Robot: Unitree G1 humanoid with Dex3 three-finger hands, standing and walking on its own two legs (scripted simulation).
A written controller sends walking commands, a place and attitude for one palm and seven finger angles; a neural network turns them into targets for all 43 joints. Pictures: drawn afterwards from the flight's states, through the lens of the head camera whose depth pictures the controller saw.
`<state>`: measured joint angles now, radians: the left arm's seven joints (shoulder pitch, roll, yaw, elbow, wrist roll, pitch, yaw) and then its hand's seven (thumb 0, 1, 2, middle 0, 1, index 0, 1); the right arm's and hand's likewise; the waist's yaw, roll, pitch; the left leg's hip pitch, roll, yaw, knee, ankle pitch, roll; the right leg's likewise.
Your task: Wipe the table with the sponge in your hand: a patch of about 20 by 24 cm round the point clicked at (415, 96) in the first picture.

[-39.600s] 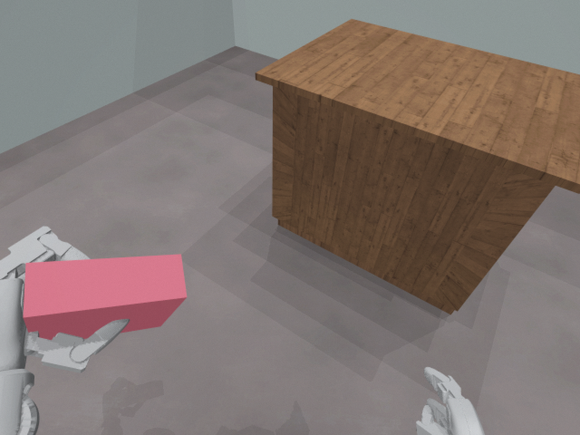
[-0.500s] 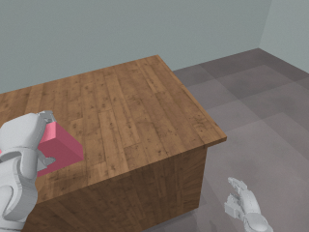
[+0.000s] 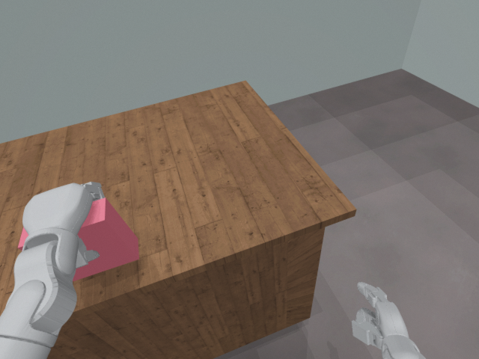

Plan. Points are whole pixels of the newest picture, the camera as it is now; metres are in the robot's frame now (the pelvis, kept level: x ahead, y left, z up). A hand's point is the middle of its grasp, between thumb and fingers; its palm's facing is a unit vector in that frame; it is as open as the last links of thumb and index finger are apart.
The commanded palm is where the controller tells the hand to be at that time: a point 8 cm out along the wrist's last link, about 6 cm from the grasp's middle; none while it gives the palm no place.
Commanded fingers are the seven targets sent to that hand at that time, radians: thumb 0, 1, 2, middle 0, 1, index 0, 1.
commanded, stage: move the sponge above the wiping area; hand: left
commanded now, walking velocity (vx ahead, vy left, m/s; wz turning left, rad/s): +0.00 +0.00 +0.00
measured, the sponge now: (93, 248) +0.25 +0.31 +0.07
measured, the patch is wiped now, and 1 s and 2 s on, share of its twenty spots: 0.00 0.00 0.00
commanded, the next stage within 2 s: none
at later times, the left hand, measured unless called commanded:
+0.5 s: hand (81, 226) +0.27 +0.32 +0.11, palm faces -0.02 -0.05 -1.00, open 9.0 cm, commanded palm +0.25 +0.32 +0.18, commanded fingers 0.00 0.10 1.30 -1.20 -1.60 -1.20 -1.60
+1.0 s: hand (76, 213) +0.29 +0.33 +0.12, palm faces +0.03 -0.04 -1.00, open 9.0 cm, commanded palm +0.25 +0.33 +0.18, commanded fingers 0.00 0.10 1.30 -1.20 -1.60 -1.20 -1.60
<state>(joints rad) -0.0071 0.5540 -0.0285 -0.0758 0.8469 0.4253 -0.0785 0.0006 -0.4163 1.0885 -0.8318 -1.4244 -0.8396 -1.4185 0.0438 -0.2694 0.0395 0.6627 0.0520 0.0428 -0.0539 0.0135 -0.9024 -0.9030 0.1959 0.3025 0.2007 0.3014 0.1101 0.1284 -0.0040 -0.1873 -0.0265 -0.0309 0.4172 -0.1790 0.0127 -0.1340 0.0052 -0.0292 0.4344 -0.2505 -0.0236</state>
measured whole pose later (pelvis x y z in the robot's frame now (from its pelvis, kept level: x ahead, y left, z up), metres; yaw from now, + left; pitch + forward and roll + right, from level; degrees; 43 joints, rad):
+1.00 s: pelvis +0.02 +0.00 +0.00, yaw +0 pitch -1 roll +0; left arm -0.03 0.60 0.07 0.05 0.84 0.33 -0.04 0.00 -0.42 1.09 -0.83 -1.43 -0.84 -1.42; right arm 0.10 -0.28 0.02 0.66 0.06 0.07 -0.04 0.01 -0.90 -0.90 0.20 0.30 0.20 0.30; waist 0.08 0.11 -0.03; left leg -0.21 -0.02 -0.03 0.45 -0.22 0.02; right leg -0.15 0.01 -0.03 0.43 -0.27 -0.02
